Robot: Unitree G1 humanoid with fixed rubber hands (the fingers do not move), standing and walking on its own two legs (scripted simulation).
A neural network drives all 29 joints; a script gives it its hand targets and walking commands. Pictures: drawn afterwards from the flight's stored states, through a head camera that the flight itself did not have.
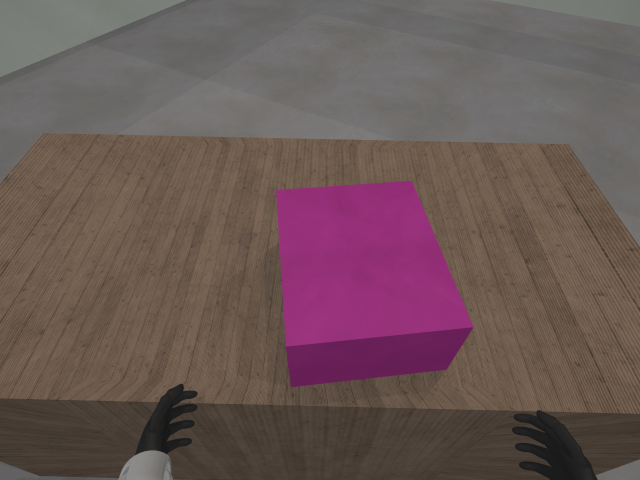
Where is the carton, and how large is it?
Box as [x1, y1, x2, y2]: [276, 181, 472, 386]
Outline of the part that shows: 411,181 276,190 285,340 291,386 446,369 471,330 472,325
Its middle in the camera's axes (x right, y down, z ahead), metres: +0.06 +0.06 +0.67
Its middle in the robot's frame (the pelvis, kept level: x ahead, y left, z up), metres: +0.44 -0.01 -0.07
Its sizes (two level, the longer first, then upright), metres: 0.309 0.256 0.143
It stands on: a pedestal, 0.64 m high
